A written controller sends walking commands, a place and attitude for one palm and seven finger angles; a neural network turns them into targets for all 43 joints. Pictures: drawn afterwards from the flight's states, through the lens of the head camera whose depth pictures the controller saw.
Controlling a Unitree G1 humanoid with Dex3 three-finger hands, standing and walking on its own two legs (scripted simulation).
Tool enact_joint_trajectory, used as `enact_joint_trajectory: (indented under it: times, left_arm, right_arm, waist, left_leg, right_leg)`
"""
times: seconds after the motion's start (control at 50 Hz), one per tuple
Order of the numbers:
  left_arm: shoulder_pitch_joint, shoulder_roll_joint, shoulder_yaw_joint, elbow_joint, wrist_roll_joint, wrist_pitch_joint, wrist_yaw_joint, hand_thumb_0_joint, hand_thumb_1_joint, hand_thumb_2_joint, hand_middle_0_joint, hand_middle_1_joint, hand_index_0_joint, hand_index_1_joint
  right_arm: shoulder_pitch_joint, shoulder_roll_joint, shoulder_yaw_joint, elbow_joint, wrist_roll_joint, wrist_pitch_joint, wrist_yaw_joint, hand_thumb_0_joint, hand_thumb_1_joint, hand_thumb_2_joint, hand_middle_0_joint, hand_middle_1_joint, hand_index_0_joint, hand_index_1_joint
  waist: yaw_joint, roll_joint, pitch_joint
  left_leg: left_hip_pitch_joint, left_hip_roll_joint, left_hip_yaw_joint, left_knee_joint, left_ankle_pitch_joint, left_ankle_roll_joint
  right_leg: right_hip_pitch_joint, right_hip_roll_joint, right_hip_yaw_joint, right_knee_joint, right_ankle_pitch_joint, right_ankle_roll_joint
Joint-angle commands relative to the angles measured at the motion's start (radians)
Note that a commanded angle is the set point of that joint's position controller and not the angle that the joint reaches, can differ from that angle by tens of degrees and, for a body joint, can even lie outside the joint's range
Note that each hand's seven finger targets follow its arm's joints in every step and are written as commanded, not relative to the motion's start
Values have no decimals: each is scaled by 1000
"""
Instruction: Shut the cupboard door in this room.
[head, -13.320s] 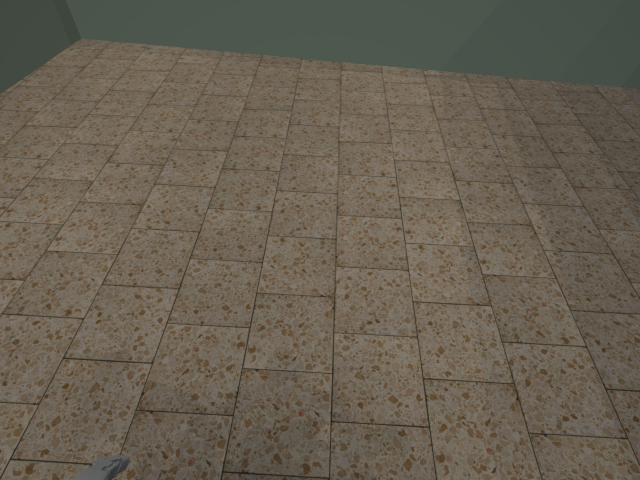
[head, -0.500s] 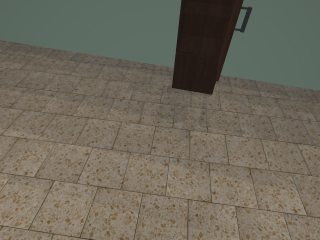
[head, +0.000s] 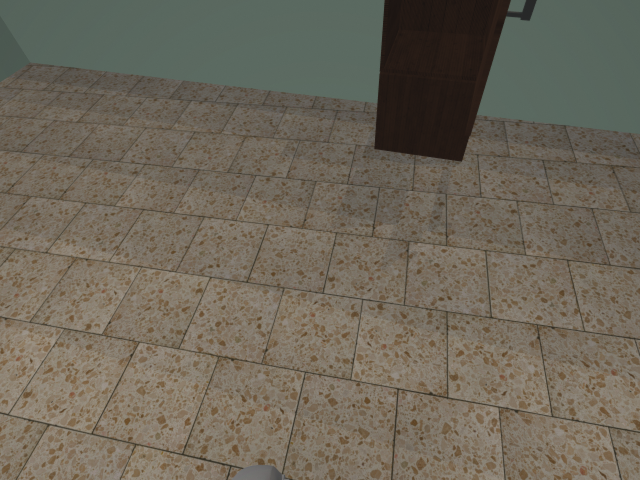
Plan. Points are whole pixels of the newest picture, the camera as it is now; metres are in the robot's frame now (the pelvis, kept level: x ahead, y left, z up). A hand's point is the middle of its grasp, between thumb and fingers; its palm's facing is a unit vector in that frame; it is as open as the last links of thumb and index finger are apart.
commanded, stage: turn or walk to find it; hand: left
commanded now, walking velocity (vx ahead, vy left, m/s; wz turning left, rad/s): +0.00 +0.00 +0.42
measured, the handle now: out of the picture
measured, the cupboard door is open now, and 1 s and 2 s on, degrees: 87 87 87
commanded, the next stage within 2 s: stand and wait in 0.20 s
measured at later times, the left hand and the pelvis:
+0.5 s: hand out of the picture +0.02 +0.25 -0.18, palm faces +0.18 -0.96 -0.23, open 7.4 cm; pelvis +0.03 +0.05 +0.00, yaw +8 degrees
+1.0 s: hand out of the picture +0.01 +0.19 -0.18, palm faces +0.24 -0.95 -0.21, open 7.3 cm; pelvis +0.03 +0.01 -0.01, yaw +13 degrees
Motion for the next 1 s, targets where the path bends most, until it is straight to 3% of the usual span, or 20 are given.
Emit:
enact_joint_trajectory:
  times: [0.0,0.12,0.18,0.2,0.22,0.24,0.26,0.3,0.38,0.46,0.54,0.6,0.62,0.66,0.68,0.7,0.76,0.84,0.94,0.98]
  left_arm:
    - [37,172,34,-44,4,1,7,0,900,900,-200,-300,-200,-300]
    - [61,229,55,-44,14,11,5,0,900,900,-200,-300,-200,-300]
    - [47,240,59,-49,6,19,0,0,900,900,-200,-300,-200,-300]
    - [44,222,55,-55,-2,26,-2,0,900,900,-200,-300,-200,-300]
    - [64,165,44,-77,-10,33,-7,0,900,900,-200,-300,-200,-300]
    - [34,126,24,-106,-7,41,-9,0,900,900,-200,-300,-200,-300]
    - [2,147,25,-109,-3,46,-8,0,900,900,-200,-300,-200,-300]
    - [16,136,28,-64,1,51,-10,0,900,900,-200,-300,-200,-300]
    - [60,126,16,-13,-4,39,-16,0,900,900,-200,-300,-200,-300]
    - [48,111,5,-3,-6,37,-10,0,900,900,-200,-300,-200,-300]
    - [35,107,1,-7,-9,38,-4,0,900,900,-200,-300,-200,-300]
    - [127,105,2,24,-7,28,-3,0,900,900,-200,-300,-200,-300]
    - [159,118,2,37,-4,19,0,0,900,900,-200,-300,-200,-300]
    - [143,219,12,34,3,1,7,0,900,900,-200,-300,-200,-300]
    - [139,225,10,22,2,1,3,0,900,900,-200,-300,-200,-300]
    - [117,218,18,20,0,-4,5,0,900,900,-200,-300,-200,-300]
    - [74,153,0,22,-3,-4,6,0,900,900,-200,-300,-200,-300]
    - [103,163,3,42,-1,-7,5,0,900,900,-200,-300,-200,-300]
    - [81,178,16,60,-12,3,8,0,900,900,-200,-300,-200,-300]
    - [92,146,17,50,-17,14,4,0,900,900,-200,-300,-200,-300]
  right_arm:
    - [28,-28,-12,-58,-1,4,13,0,-900,-900,200,300,200,300]
    - [-93,-47,-4,-129,4,-12,18,0,-900,-900,200,300,200,300]
    - [-45,-68,-5,-132,3,-25,17,0,-900,-900,200,300,200,300]
    - [-10,-95,-11,-125,2,-34,17,0,-900,-900,200,300,200,300]
    - [12,-180,-27,-130,-6,-45,12,0,-900,-900,200,300,200,300]
    - [26,-245,-37,-133,-6,-41,1,0,-900,-900,200,300,200,300]
    - [11,-249,-33,-133,-7,-36,-2,0,-900,-900,200,300,200,300]
    - [-68,-185,-18,-134,-7,-49,-22,0,-900,-900,200,300,200,300]
    - [-81,-145,2,-125,3,-66,-28,0,-900,-900,200,300,200,300]
    - [-40,-134,1,-90,5,-68,-30,0,-900,-900,200,300,200,300]
    - [-60,-144,-10,-84,-4,-50,-23,0,-900,-900,200,300,200,300]
    - [-97,-144,-11,-85,1,-43,-18,0,-900,-900,200,300,200,300]
    - [-100,-124,-8,-81,8,-45,-16,0,-900,-900,200,300,200,300]
    - [-88,-33,13,-100,18,-39,-8,0,-900,-900,200,300,200,300]
    - [-115,-45,11,-101,11,-28,-9,0,-900,-900,200,300,200,300]
    - [-118,-54,5,-97,5,-15,-11,0,-900,-900,200,300,200,300]
    - [-66,-44,9,-46,7,-18,-12,0,-900,-900,200,300,200,300]
    - [-61,-24,18,-28,11,-20,-14,0,-900,-900,200,300,200,300]
    - [-11,-35,23,2,10,-37,-18,0,-900,-900,200,300,200,300]
    - [-16,-80,15,0,5,-45,-18,0,-900,-900,200,300,200,300]
  waist:
    - [14,-178,-40]
    - [52,-204,-41]
    - [15,-139,-88]
    - [-10,-44,-107]
    - [-19,229,-116]
    - [-33,339,-108]
    - [-31,210,-91]
    - [-3,225,-95]
    - [15,82,-127]
    - [1,80,-132]
    - [-6,108,-76]
    - [36,79,-85]
    - [50,35,-101]
    - [29,-266,-73]
    - [49,-245,-55]
    - [46,-328,-28]
    - [15,-187,-13]
    - [33,-168,-62]
    - [12,-160,-92]
    - [21,-16,-93]
  left_leg:
    - [-20,37,5,-26,45,-17]
    - [20,39,51,-274,-16,-15]
    - [156,22,79,-506,142,-7]
    - [268,38,41,-631,258,3]
    - [354,220,-239,-733,432,82]
    - [345,366,-374,-793,630,186]
    - [262,375,-314,-790,525,210]
    - [310,278,-245,-778,554,170]
    - [385,212,-109,-733,780,171]
    - [448,221,-105,-729,867,184]
    - [349,229,-144,-724,746,191]
    - [273,182,-143,-675,587,152]
    - [228,141,-114,-625,480,110]
    - [63,-18,8,-492,50,20]
    - [81,-25,-19,-393,-94,19]
    - [67,-4,-47,-312,-118,22]
    - [63,3,-40,-243,-53,18]
    - [97,7,-8,-327,-18,1]
    - [241,14,9,-621,216,-2]
    - [312,94,-83,-644,447,33]
  right_leg:
    - [25,-243,142,-250,63,-58]
    - [83,-289,126,-167,192,-95]
    - [72,-262,59,-30,203,-43]
    - [-1,-220,32,74,136,2]
    - [-174,-89,-9,258,-101,75]
    - [-264,-16,53,420,-407,104]
    - [-200,-26,126,502,-382,84]
    - [-264,-24,184,559,-267,92]
    - [-229,-3,193,545,-164,102]
    - [-197,2,186,416,-175,109]
    - [-91,14,149,213,-216,104]
    - [40,30,125,-1,-37,97]
    - [123,7,145,-111,76,91]
    - [176,-241,402,-202,244,-22]
    - [98,-289,423,-238,242,-94]
    - [57,-269,425,-250,236,-118]
    - [93,-202,303,-184,428,-117]
    - [149,-173,257,-154,486,-109]
    - [138,-150,215,-72,371,-52]
    - [43,-79,151,-15,190,16]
